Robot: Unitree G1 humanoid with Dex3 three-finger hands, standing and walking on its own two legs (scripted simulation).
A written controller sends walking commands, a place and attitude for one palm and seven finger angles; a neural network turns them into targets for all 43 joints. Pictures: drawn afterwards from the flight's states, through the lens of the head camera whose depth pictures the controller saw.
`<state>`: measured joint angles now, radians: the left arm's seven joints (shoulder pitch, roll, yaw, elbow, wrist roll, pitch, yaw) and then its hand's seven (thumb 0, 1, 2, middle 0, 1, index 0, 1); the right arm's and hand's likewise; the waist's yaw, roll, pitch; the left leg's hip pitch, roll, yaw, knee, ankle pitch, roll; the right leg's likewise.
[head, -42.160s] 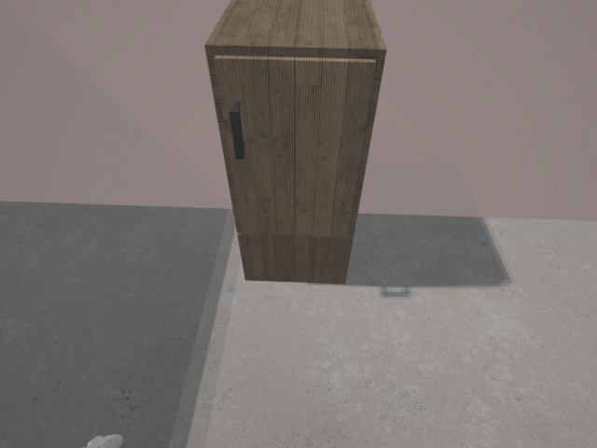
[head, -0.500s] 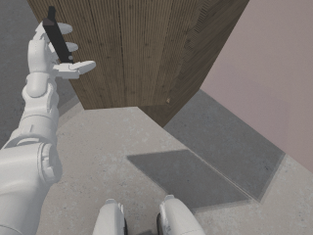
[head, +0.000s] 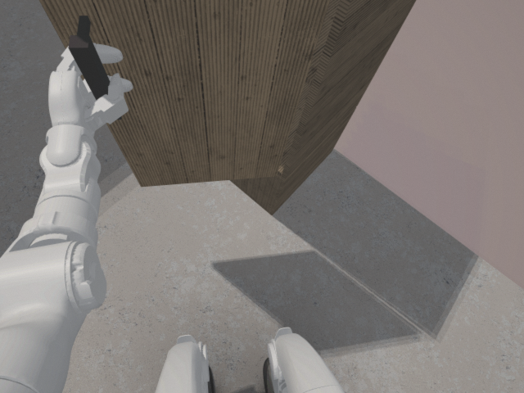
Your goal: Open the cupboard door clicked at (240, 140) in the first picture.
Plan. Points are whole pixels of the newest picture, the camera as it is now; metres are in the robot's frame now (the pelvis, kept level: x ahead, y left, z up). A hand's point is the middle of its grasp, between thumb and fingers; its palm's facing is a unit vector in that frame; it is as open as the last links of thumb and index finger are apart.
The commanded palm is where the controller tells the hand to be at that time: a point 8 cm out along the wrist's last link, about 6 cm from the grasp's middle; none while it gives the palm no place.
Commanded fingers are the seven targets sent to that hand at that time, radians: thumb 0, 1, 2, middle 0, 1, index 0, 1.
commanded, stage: pull the door open along its arc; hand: left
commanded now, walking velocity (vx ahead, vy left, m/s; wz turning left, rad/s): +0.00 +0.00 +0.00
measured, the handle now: (100, 72) +0.58 +0.18 +0.07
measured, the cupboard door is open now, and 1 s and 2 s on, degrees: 49 88 91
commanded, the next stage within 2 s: open thumb and fingers to let go in 1.08 s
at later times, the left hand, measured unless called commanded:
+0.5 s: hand (137, 158) +0.43 +0.12 +0.07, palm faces +0.07 -1.00 +0.06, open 6.0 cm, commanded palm +0.38 +0.18 +0.06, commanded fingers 0.00 0.90 0.90 -0.40 -1.35 -0.40 -1.35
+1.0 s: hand (210, 221) +0.34 +0.04 +0.07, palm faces +0.38 -0.92 -0.01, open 6.1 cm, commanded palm +0.27 +0.08 +0.06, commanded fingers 0.00 0.90 0.90 -0.40 -1.35 -0.40 -1.35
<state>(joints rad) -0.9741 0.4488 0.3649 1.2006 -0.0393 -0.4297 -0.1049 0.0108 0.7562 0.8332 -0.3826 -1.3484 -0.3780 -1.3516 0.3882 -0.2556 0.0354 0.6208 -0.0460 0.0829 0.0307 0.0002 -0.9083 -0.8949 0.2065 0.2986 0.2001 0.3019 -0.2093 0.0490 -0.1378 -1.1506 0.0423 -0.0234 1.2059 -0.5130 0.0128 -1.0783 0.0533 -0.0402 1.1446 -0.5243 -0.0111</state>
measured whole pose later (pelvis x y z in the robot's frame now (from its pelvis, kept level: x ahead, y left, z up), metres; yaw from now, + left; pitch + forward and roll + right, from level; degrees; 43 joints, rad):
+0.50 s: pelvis +0.02 +0.00 +0.03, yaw -1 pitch +21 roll -2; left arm -0.41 0.15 0.20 0.68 -0.15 -0.43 0.00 0.02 0.69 0.72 -0.37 -1.35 -0.37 -1.35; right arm 0.36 -0.24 0.00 0.55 -0.01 0.09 0.06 0.00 -0.91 -0.90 0.21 0.30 0.20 0.30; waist -0.10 0.03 -0.18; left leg -0.93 0.04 0.02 1.07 -0.51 0.01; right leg -0.89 0.05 0.00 1.04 -0.52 -0.01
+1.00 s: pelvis +0.01 -0.04 +0.03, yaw +3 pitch +15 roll +1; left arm -0.07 -0.12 -0.15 0.38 0.09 -0.35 0.57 0.03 0.68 0.74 -0.33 -1.33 -0.36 -1.34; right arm 0.23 -0.17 0.00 0.58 -0.09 0.03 0.05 0.01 -0.91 -0.90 0.21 0.30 0.20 0.30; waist -0.03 0.02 -0.18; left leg -0.83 0.02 -0.03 1.04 -0.48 -0.05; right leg -0.79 0.03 -0.05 1.07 -0.55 -0.07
